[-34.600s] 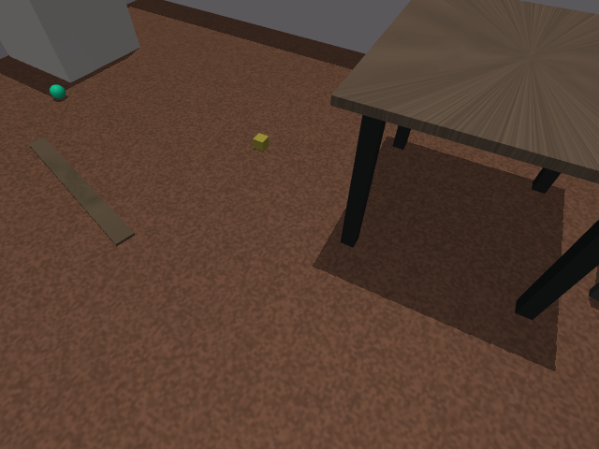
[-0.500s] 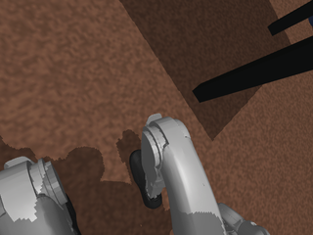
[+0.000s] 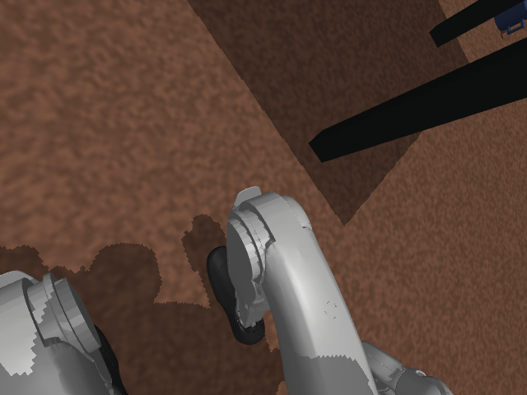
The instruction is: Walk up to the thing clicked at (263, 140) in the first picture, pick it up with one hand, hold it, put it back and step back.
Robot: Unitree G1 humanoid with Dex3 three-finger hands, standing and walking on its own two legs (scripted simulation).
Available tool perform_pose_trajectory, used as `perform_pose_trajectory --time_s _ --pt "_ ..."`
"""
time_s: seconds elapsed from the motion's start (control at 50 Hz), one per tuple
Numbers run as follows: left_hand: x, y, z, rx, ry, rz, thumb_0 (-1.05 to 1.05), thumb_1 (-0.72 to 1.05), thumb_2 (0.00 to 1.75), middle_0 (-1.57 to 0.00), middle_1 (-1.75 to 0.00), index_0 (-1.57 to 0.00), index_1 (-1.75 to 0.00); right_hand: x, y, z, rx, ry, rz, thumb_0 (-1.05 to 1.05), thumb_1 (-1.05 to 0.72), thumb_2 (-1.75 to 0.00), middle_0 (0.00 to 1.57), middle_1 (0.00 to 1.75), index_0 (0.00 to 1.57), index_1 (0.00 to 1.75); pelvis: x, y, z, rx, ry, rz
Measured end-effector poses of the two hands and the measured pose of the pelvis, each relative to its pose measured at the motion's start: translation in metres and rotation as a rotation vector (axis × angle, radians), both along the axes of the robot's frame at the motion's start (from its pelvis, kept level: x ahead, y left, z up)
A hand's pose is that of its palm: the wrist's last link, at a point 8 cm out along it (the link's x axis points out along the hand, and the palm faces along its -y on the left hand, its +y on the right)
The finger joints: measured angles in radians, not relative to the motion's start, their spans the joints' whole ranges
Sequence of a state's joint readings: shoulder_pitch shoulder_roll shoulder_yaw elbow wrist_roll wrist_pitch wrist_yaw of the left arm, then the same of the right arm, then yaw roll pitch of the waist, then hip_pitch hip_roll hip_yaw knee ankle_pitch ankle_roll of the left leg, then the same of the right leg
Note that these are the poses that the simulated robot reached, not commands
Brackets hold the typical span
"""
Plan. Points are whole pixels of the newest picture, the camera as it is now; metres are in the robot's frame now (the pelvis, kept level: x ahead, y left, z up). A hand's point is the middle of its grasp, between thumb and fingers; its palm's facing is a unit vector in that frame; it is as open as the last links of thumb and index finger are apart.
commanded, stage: close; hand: left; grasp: from above
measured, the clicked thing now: out of the picture +0.44 +0.32 -0.27
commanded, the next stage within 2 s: settle in 0.98 s
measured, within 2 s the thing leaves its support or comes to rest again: leaves its support in 1.38 s
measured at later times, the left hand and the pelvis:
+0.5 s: hand out of the picture +0.42 +0.32 -0.24, palm faces -0.41 -0.25 -0.88, open 10.3 cm; pelvis +0.00 +0.00 +0.01, yaw +0 degrees
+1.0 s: hand out of the picture +0.42 +0.32 -0.24, palm faces -0.42 -0.21 -0.88, open 10.3 cm; pelvis +0.00 +0.00 +0.01, yaw +0 degrees
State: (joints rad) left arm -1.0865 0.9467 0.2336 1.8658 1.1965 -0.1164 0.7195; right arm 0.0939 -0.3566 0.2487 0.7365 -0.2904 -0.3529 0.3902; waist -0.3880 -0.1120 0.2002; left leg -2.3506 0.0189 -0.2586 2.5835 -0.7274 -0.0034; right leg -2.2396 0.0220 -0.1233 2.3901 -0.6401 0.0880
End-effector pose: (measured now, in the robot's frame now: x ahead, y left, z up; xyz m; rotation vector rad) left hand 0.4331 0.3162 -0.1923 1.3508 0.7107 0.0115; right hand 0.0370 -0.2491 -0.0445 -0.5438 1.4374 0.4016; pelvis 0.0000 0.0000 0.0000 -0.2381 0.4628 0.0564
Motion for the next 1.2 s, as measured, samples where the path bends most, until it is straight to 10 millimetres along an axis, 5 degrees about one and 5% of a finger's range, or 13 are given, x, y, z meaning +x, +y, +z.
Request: perform_pose_trajectory --time_s 0.26,0.5,1.2 --pt "-0.004 0.007 0.005 -0.007 0.019 -0.013 0.00 0.10 0.45 -0.58 -0.54 -0.61 -0.52 -0.004 -0.001 0.005 -0.014 0.015 -0.019 0.00 -0.90 -0.90 0.20 0.30 0.20 0.30 0.002 -0.001 0.004 -0.003 0.009 -0.001" --pt "-0.008 0.009 0.005 -0.017 0.020 -0.030 -0.01 0.06 0.38 -0.64 -0.44 -0.67 -0.43 0.004 -0.004 0.012 -0.044 -0.023 0.007 0.00 -0.90 -0.90 0.20 0.30 0.20 0.29 -0.002 0.001 0.006 -0.009 -0.004 0.001" --pt "-0.004 0.006 0.005 0.008 0.021 -0.043 0.01 -0.05 0.45 -0.78 -0.40 -0.80 -0.40 -0.006 -0.002 0.021 -0.041 0.009 -0.006 0.00 -0.90 -0.90 0.20 0.30 0.20 0.29 -0.003 -0.001 0.014 -0.013 0.010 -0.002"
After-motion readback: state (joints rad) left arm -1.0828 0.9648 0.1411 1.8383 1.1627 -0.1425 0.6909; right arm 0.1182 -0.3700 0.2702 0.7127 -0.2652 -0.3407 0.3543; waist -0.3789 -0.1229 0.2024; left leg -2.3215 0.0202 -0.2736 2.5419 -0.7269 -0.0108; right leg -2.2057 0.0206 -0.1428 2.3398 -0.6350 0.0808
